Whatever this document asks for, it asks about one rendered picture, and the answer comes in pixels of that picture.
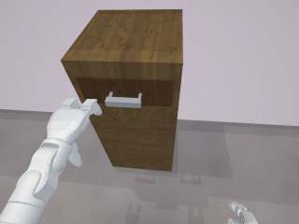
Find drawer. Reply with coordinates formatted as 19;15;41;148
75;77;175;107

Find cabinet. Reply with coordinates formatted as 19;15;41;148
61;9;183;172

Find robot right hand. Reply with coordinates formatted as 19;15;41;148
225;201;258;224

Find handle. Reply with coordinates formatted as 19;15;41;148
105;91;142;108

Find robot left hand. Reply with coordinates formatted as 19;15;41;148
47;98;102;167

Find left robot forearm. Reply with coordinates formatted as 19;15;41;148
0;138;72;224

